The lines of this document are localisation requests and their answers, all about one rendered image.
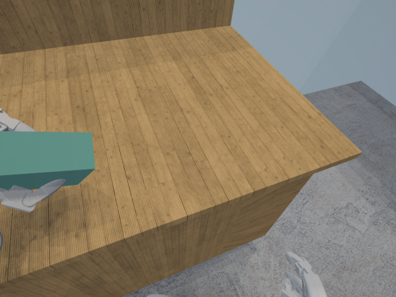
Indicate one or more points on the sponge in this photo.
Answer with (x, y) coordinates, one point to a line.
(33, 159)

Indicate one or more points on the table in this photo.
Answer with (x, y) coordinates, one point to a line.
(200, 144)

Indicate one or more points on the right robot hand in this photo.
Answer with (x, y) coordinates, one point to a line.
(310, 286)

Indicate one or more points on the left robot hand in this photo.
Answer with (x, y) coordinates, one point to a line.
(17, 197)

